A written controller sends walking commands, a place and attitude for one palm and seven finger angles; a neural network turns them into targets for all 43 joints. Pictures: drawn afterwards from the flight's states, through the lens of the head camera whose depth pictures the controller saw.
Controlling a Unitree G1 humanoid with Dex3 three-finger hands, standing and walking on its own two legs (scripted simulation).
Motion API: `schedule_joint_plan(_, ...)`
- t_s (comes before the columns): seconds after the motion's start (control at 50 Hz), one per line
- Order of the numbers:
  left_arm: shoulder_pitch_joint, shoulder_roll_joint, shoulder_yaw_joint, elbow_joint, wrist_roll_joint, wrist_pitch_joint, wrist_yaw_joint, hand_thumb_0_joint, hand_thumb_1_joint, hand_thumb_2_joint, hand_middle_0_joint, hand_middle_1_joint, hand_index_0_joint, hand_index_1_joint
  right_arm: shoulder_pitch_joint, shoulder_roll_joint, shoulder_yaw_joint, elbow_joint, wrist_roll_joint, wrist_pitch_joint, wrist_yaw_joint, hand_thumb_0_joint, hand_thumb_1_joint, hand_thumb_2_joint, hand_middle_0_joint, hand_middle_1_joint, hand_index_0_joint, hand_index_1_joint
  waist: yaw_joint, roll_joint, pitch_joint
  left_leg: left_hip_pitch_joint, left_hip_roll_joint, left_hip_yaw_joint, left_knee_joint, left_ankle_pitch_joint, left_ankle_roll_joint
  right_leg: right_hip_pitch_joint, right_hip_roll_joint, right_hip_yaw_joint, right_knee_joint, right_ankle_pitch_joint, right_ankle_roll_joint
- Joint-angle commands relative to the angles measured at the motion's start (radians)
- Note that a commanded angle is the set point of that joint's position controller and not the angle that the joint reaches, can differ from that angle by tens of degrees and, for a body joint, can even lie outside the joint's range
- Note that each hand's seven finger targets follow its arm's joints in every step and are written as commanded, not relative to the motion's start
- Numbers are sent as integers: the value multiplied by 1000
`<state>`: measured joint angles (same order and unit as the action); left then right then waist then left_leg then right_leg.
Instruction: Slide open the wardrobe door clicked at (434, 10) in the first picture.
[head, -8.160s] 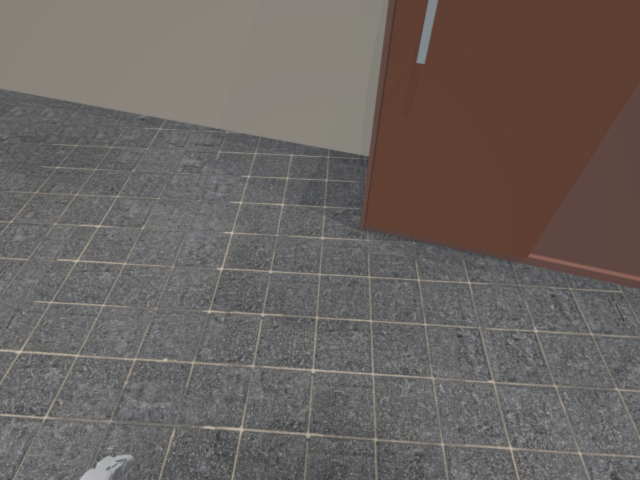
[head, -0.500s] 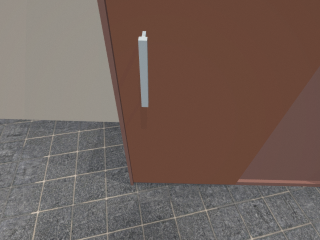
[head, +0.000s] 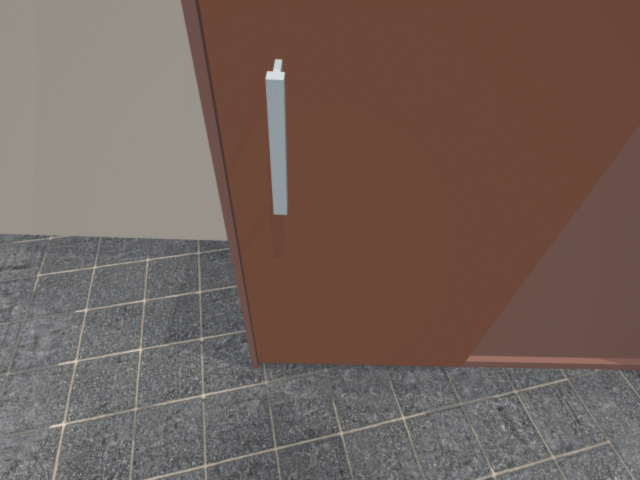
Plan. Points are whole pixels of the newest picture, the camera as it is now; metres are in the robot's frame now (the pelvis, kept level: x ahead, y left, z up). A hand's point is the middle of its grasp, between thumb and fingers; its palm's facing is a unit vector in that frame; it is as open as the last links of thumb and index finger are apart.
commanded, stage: look again from close up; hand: left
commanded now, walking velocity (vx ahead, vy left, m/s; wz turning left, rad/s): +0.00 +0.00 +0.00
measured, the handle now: (279, 144) +0.56 +0.11 +0.13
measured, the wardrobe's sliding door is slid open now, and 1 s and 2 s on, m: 0.00 0.00 0.00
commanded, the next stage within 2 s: shuffle to correct the standing spot in 0.78 s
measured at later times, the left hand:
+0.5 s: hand out of the picture -0.01 +0.15 -0.18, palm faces +0.03 -0.99 -0.15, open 7.3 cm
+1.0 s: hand out of the picture +0.00 +0.15 -0.18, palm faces +0.03 -0.99 -0.16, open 7.3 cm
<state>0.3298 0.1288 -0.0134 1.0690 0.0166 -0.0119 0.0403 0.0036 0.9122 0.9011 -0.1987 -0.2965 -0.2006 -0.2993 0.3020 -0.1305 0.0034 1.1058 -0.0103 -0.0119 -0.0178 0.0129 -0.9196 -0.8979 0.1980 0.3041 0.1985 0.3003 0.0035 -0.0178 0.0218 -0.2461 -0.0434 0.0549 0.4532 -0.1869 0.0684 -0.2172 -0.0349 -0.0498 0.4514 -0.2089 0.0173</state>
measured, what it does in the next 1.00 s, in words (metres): stands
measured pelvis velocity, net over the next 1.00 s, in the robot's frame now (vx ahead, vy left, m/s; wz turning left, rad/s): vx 0.02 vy -0.01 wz -0.01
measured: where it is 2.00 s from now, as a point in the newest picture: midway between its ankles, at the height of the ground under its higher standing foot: outside the picture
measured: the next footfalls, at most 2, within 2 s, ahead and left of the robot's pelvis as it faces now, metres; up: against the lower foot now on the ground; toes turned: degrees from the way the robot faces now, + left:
none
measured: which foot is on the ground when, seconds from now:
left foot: down 0.00-1.00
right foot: down 0.00-1.00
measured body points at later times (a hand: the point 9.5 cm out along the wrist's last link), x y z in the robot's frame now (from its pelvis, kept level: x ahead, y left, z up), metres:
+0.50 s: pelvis +0.01 +0.00 +0.00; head +0.01 +0.01 +0.45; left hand -0.01 +0.20 -0.16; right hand +0.01 -0.22 -0.15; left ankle +0.04 +0.07 -0.74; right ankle +0.02 -0.13 -0.74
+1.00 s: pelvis +0.02 -0.01 +0.00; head +0.02 +0.00 +0.45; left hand +0.00 +0.20 -0.16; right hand +0.01 -0.22 -0.16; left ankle +0.04 +0.07 -0.74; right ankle +0.02 -0.13 -0.74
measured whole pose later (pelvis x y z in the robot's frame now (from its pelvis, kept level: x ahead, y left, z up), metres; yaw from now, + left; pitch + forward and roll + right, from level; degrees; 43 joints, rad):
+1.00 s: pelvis +0.02 -0.01 +0.00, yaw -1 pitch -1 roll +0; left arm 0.34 0.14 -0.01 1.09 0.02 -0.01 0.04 0.00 0.91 0.90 -0.20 -0.30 -0.20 -0.30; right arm 0.29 -0.13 0.00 1.12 -0.01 -0.01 -0.02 0.01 -0.92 -0.90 0.20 0.30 0.20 0.30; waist 0.01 -0.02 0.02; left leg -0.21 -0.04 0.06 0.44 -0.21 0.06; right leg -0.19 -0.03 -0.04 0.45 -0.24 0.01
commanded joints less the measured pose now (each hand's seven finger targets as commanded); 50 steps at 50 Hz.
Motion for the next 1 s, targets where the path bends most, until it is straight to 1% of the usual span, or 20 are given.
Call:
schedule_joint_plan(0.0,88,77,17,-15,1,-11,2,0,900,900,-200,-300,-200,-300,49,-100,-17,-36,-1,-16,-7,0,-900,-900,200,300,200,300,2,20,61,-72,141,-161,-164,-132,-29,-1,-69,87,-76,-23,-51)
schedule_joint_plan(0.06,84,78,19,-16,2,-13,3,0,900,900,-200,-300,-200,-300,54,-100,-17,-33,0,-19,-7,0,-900,-900,200,300,200,300,0,5,42,-51,143,-155,-155,-80,-28,12,-71,84,-71,8,-49)
schedule_joint_plan(0.08,82,78,18,-17,1,-13,3,0,900,900,-200,-300,-200,-300,51,-102,-16,-32,0,-18,-7,0,-900,-900,200,300,200,300,2,18,50,-55,141,-154,-156,-88,-29,10,-72,87,-76,2,-49)
schedule_joint_plan(0.1,83,79,19,-16,0,-13,3,0,900,900,-200,-300,-200,-300,54,-100,-16,-31,0,-18,-7,0,-900,-900,200,300,200,300,0,3,46,-49,141,-154,-155,-86,-29,8,-71,88,-77,-1,-51)
schedule_joint_plan(0.14,80,78,19,-16,1,-12,3,0,900,900,-200,-300,-200,-300,52,-101,-16,-31,1,-18,-7,0,-900,-900,200,300,200,300,1,6,52,-47,143,-154,-158,-73,-28,9,-72,84,-76,9,-49)
schedule_joint_plan(0.2,82,80,19,-15,1,-12,2,0,900,900,-200,-300,-200,-300,48,-102,-16,-29,0,-16,-7,0,-900,-900,200,300,200,300,1,6,64,-58,141,-158,-168,-118,-29,4,-71,86,-84,-20,-49)
schedule_joint_plan(0.28,86,82,19,-12,1,-14,2,0,900,900,-200,-300,-200,-300,50,-101,-15,-27,1,-17,-7,0,-900,-900,200,300,200,300,0,14,42,-31,139,-146,-156,-76,-30,10,-74,89,-85,4,-50)
schedule_joint_plan(0.34,86,84,18,-12,0,-15,3,0,900,900,-200,-300,-200,-300,45,-100,-15,-25,1,-17,-7,0,-900,-900,200,300,200,300,-1,-1,47,-24,137,-138,-146,-54,-31,7,-75,94,-92,8,-50)
schedule_joint_plan(0.46,91,83,18,-6,1,-14,1,0,900,900,-200,-300,-200,-300,41,-104,-14,-24,1,-16,-7,0,-900,-900,200,300,200,300,2,30,64,-40,141,-148,-168,-108,-31,2,-71,90,-93,-15,-49)
schedule_joint_plan(0.56,86,86,18,-5,1,-17,1,0,900,900,-200,-300,-200,-300,43,-102,-14,-21,1,-16,-8,0,-900,-900,200,300,200,300,-1,-1,68,-32,135,-135,-153,-82,-34,-5,-74,97,-104,-22,-51)
schedule_joint_plan(0.66,88,90,19,-7,0,-19,1,0,900,900,-200,-300,-200,-300,43,-105,-13,-19,1,-20,-8,0,-900,-900,200,300,200,300,1,18,33,-15,137,-134,-146,-44,-32,19,-77,94,-96,9,-52)
schedule_joint_plan(0.72,84,90,18,-5,1,-17,1,0,900,900,-200,-300,-200,-300,41,-106,-14,-19,2,-18,-8,0,-900,-900,200,300,200,300,2,7,60,-22,139,-138,-147,-54,-32,6,-73,94,-102,-2,-51)
schedule_joint_plan(0.76,81,93,20,-6,0,-19,1,0,900,900,-200,-300,-200,-300,43,-107,-14,-18,2,-21,-9,0,-900,-900,200,300,200,300,1,5,46,-17,138,-137,-149,-38,-31,16,-76,94,-97,9,-51)
schedule_joint_plan(0.82,79,93,18,-6,1,-17,1,0,900,900,-200,-300,-200,-300,40,-109,-14,-18,2,-19,-9,0,-900,-900,200,300,200,300,2,4,65,-21,141,-140,-151,-44,-30,9,-74,92,-102,3,-51)
schedule_joint_plan(0.84,82,94,20,-4,0,-18,0,0,900,900,-200,-300,-200,-300,39,-111,-13,-18,2,-21,-9,0,-900,-900,200,300,200,300,2,15,51,-13,140,-138,-151,-36,-31,15,-76,94,-101,9,-51)
schedule_joint_plan(0.86,79,95,20,-4,0,-17,0,0,900,900,-200,-300,-200,-300,39,-112,-13,-16,1,-20,-9,0,-900,-900,200,300,200,300,1,18,52,-12,140,-138,-153,-46,-32,12,-74,93,-99,3,-51)
schedule_joint_plan(0.88,90,73,16,5,-2,-15,0,0,900,900,-200,-300,-200,-300,48,-92,-9,-9,-2,-19,-9,0,-900,-900,200,300,200,300,0,20,45,-6,144,-140,-163,-91,-34,13,-71,87,-101,-25,-47)
schedule_joint_plan(0.9,95,70,16,8,0,-12,-2,0,900,900,-200,-300,-200,-300,57,-89,-10,-3,-3,-14,-9,0,-900,-900,200,300,200,300,-2,22,52,-17,146,-148,-172,-177,-34,8,-62,80,-97,-84,-46)
schedule_joint_plan(0.94,101,67,19,5,6,-6,-6,0,900,900,-200,-300,-200,-300,64,-102,-18,-4,-7,-7,-9,0,-900,-900,200,300,200,300,-4,26,73,-40,163,-170,-196,-309,-23,-21,-45,65,-70,-176,-48)
schedule_joint_plan(0.98,110,64,25,3,11,-3,-12,0,900,900,-200,-300,-200,-300,65,-116,-26,-10,-10,-3,-9,0,-900,-900,200,300,200,300,-1,46,93,-70,186,-197,-225,-411,-9,-38,-28,43,-36,-223,-46)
